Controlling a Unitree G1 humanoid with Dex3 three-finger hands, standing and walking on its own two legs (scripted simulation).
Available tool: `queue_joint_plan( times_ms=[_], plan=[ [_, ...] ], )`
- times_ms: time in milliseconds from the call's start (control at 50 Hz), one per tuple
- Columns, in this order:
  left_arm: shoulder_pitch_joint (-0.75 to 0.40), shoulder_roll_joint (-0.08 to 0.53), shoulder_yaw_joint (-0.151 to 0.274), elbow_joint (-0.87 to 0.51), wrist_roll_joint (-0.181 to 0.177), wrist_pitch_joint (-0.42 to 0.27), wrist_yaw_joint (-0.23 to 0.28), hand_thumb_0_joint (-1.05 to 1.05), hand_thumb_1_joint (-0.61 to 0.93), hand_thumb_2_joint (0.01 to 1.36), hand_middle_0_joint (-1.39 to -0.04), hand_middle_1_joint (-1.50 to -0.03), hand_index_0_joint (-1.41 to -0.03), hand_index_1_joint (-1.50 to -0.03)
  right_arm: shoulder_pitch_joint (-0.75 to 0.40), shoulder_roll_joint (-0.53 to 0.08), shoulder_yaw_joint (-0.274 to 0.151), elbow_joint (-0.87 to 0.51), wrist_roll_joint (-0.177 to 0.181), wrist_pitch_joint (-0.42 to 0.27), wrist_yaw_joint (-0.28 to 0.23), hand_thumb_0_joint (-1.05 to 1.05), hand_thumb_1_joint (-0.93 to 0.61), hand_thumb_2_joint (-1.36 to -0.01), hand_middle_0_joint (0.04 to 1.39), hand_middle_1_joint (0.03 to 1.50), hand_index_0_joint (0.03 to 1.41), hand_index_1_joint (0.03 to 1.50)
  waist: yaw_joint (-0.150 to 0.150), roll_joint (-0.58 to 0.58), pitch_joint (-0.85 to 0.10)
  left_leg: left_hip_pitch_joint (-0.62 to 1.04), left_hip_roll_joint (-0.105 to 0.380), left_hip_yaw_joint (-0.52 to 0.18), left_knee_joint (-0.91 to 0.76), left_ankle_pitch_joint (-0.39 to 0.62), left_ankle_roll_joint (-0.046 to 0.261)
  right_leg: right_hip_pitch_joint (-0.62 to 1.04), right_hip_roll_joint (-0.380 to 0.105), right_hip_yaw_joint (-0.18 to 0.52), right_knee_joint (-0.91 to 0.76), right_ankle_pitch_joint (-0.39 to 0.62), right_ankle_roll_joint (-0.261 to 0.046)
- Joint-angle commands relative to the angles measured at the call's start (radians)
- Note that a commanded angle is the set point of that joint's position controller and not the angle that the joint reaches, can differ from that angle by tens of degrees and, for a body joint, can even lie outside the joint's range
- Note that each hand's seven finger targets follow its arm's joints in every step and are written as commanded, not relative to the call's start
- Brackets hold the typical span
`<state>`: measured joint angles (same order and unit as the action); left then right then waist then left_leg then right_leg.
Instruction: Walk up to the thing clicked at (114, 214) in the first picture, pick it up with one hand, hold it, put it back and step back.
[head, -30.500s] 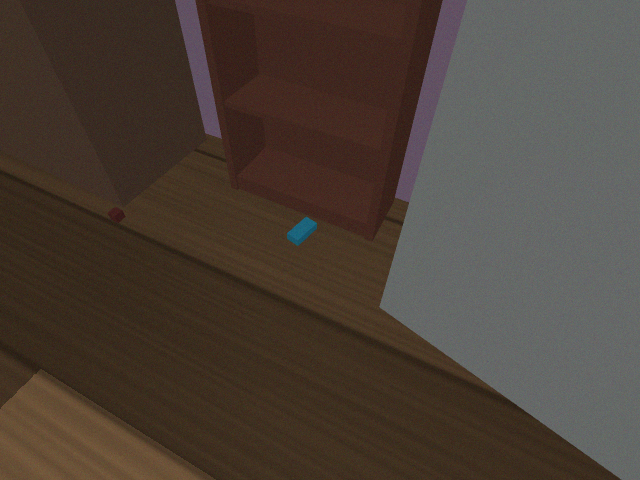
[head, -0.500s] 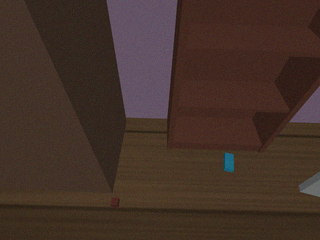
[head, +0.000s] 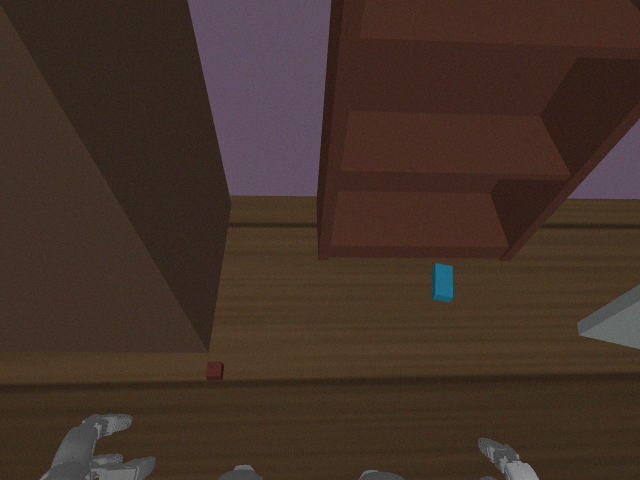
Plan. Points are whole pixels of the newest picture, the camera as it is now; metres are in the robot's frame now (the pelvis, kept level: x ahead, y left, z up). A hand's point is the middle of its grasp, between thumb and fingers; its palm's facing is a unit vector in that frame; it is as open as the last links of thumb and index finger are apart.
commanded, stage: rise first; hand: left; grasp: from above
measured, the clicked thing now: (215, 370) +0.44 +0.26 -0.73
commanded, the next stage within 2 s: none
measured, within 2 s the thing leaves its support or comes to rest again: neither
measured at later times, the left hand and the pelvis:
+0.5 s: hand out of the picture +0.14 +0.27 -0.21, palm faces -0.14 -0.88 -0.45, open 12.0 cm; pelvis +0.00 +0.00 -0.07, yaw +0 degrees
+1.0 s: hand (131, 479) +0.16 +0.30 -0.32, palm faces -0.37 -0.70 -0.61, open 12.1 cm; pelvis -0.04 +0.00 -0.17, yaw -1 degrees
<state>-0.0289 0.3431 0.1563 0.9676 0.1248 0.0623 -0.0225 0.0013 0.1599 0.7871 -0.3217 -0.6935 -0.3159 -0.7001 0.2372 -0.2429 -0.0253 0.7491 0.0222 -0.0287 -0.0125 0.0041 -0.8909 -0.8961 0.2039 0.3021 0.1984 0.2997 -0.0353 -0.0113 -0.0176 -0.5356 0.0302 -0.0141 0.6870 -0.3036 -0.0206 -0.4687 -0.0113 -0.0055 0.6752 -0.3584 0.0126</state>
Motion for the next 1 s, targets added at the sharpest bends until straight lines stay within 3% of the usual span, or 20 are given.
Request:
queue_joint_plan(
  times_ms=[0,60,80,100,120,180,280,340,460,580,700,740,820,880,900,980],
  plan=[
    [0.077,0.171,0.042,-0.132,0.026,0.061,0.030,0.000,-0.306,0.734,-0.435,-0.691,-0.402,-0.726,-0.040,-0.172,-0.063,-0.190,0.007,-0.048,-0.005,0.000,-0.930,-0.905,0.201,0.300,0.200,0.300,0.039,0.033,-0.192,0.044,-0.033,0.024,0.002,0.126,0.016,-0.031,0.032,-0.034,-0.011,0.120,-0.033],
    [0.030,0.170,0.044,-0.230,0.044,0.060,0.035,0.000,-0.292,0.717,-0.454,-0.685,-0.424,-0.718,-0.015,-0.168,-0.069,-0.211,0.003,-0.069,-0.005,0.000,-0.938,-0.908,0.201,0.300,0.200,0.300,0.018,0.019,-0.212,-0.013,-0.027,0.020,0.085,0.101,0.022,-0.116,0.033,-0.031,0.070,0.102,-0.028],
    [0.022,0.193,0.068,-0.276,0.049,0.052,0.040,0.000,-0.281,0.717,-0.456,-0.665,-0.421,-0.702,-0.012,-0.168,-0.074,-0.220,0.000,-0.077,-0.005,0.000,-0.927,-0.904,0.201,0.300,0.200,0.300,0.021,0.033,-0.241,-0.024,-0.023,0.016,0.111,0.105,0.022,-0.136,0.034,-0.031,0.102,0.105,-0.029],
    [0.073,0.194,0.086,-0.281,0.054,0.051,0.042,0.000,-0.277,0.708,-0.463,-0.666,-0.430,-0.700,-0.003,-0.160,-0.071,-0.222,0.000,-0.084,-0.005,0.000,-0.934,-0.907,0.201,0.300,0.200,0.300,0.031,0.044,-0.264,-0.034,-0.025,0.016,0.136,0.121,0.023,-0.137,0.030,-0.029,0.129,0.118,-0.029],
    [0.071,0.177,0.071,-0.322,0.058,0.046,0.041,0.000,-0.265,0.699,-0.457,-0.674,-0.431,-0.702,-0.002,-0.158,-0.072,-0.235,-0.001,-0.091,-0.006,0.000,-0.931,-0.906,0.201,0.300,0.200,0.300,0.022,0.045,-0.284,-0.043,-0.022,0.014,0.160,0.131,0.025,-0.172,0.031,-0.026,0.156,0.127,-0.031],
    [0.116,0.190,0.084,-0.439,0.069,0.049,0.042,0.000,-0.234,0.685,-0.491,-0.640,-0.456,-0.677,0.004,-0.153,-0.077,-0.250,-0.006,-0.107,-0.015,0.000,-0.917,-0.903,0.201,0.300,0.200,0.300,0.017,0.077,-0.352,-0.033,-0.015,0.012,0.212,0.179,0.026,-0.198,0.029,-0.020,0.204,0.166,-0.026],
    [0.236,0.182,0.074,-0.531,0.087,0.102,0.027,0.000,-0.243,0.683,-0.513,-0.613,-0.471,-0.658,0.001,-0.156,-0.077,-0.266,-0.011,-0.116,-0.018,0.000,-0.943,-0.909,0.201,0.300,0.200,0.300,0.017,0.102,-0.380,-0.041,-0.006,0.000,0.262,0.252,0.029,-0.229,0.027,-0.024,0.245,0.205,-0.023],
    [0.267,0.167,0.070,-0.535,0.100,0.127,0.026,0.000,-0.224,0.665,-0.504,-0.610,-0.471,-0.645,-0.012,-0.152,-0.072,-0.277,-0.015,-0.125,-0.017,0.000,-0.944,-0.909,0.201,0.300,0.200,0.300,0.006,0.086,-0.335,-0.104,-0.006,-0.003,0.286,0.202,0.028,-0.267,0.030,-0.028,0.266,0.168,-0.024],
    [0.303,0.164,0.072,-0.591,0.127,0.140,0.032,0.000,-0.233,0.665,-0.488,-0.642,-0.464,-0.667,-0.032,-0.137,-0.065,-0.317,-0.018,-0.142,-0.014,0.000,-0.949,-0.910,0.200,0.300,0.200,0.300,0.009,0.073,-0.343,-0.191,-0.010,0.000,0.356,0.147,0.036,-0.334,0.029,-0.030,0.322,0.137,-0.024],
    [0.343,0.170,0.074,-0.683,0.143,0.124,0.034,0.000,-0.228,0.655,-0.503,-0.642,-0.478,-0.669,-0.039,-0.137,-0.067,-0.336,-0.021,-0.158,-0.002,0.000,-0.954,-0.913,0.200,0.300,0.200,0.300,0.009,0.096,-0.414,-0.235,-0.009,-0.009,0.439,0.177,0.037,-0.410,0.035,-0.033,0.411,0.148,-0.024],
    [0.416,0.175,0.080,-0.769,0.162,0.123,0.041,0.000,-0.240,0.651,-0.494,-0.672,-0.477,-0.691,-0.065,-0.137,-0.070,-0.360,-0.015,-0.159,0.010,0.000,-0.971,-0.917,0.200,0.300,0.200,0.300,0.037,0.101,-0.461,-0.301,-0.014,-0.021,0.480,0.112,0.036,-0.471,0.040,-0.039,0.478,0.087,-0.031],
    [0.352,0.181,0.065,-0.768,0.172,0.124,0.040,0.000,-0.258,0.668,-0.484,-0.677,-0.462,-0.700,-0.069,-0.146,-0.071,-0.352,-0.014,-0.160,0.009,0.000,-0.972,-0.917,0.200,0.300,0.200,0.300,0.009,0.107,-0.432,-0.333,-0.008,-0.029,0.494,0.057,0.033,-0.528,0.041,-0.037,0.495,0.041,-0.031],
    [0.161,0.250,0.081,-0.629,0.246,0.065,0.044,0.000,-0.259,0.673,-0.469,-0.662,-0.448,-0.684,-0.103,-0.156,-0.069,-0.322,-0.017,-0.175,0.006,0.000,-0.972,-0.916,0.200,0.300,0.200,0.300,-0.010,0.083,-0.344,-0.522,-0.007,-0.049,0.578,-0.130,0.035,-0.703,0.037,-0.032,0.595,-0.106,-0.036],
    [0.059,0.283,0.084,-0.559,0.311,-0.020,0.054,0.000,-0.239,0.679,-0.455,-0.653,-0.432,-0.678,-0.104,-0.161,-0.075,-0.305,-0.025,-0.193,0.010,0.000,-0.934,-0.906,0.200,0.300,0.200,0.300,-0.001,0.095,-0.388,-0.610,-0.016,-0.024,0.667,-0.200,0.036,-0.783,0.038,-0.017,0.666,-0.160,-0.037],
    [0.028,0.267,0.055,-0.550,0.329,-0.050,0.052,0.000,-0.236,0.679,-0.461,-0.650,-0.438,-0.674,-0.106,-0.161,-0.076,-0.298,-0.026,-0.201,0.011,0.000,-0.939,-0.907,0.200,0.300,0.200,0.300,-0.009,0.090,-0.408,-0.633,-0.017,-0.020,0.693,-0.224,0.037,-0.814,0.040,-0.015,0.684,-0.179,-0.037],
    [-0.060,0.328,0.058,-0.483,0.413,-0.162,0.057,0.000,-0.214,0.664,-0.527,-0.597,-0.495,-0.631,-0.107,-0.189,-0.083,-0.247,-0.027,-0.213,0.017,0.000,-0.978,-0.919,0.200,0.300,0.200,0.300,0.004,0.131,-0.536,-0.676,-0.014,-0.037,0.797,-0.171,0.027,-0.941,0.042,-0.024,0.824,-0.143,-0.039]
  ],
)
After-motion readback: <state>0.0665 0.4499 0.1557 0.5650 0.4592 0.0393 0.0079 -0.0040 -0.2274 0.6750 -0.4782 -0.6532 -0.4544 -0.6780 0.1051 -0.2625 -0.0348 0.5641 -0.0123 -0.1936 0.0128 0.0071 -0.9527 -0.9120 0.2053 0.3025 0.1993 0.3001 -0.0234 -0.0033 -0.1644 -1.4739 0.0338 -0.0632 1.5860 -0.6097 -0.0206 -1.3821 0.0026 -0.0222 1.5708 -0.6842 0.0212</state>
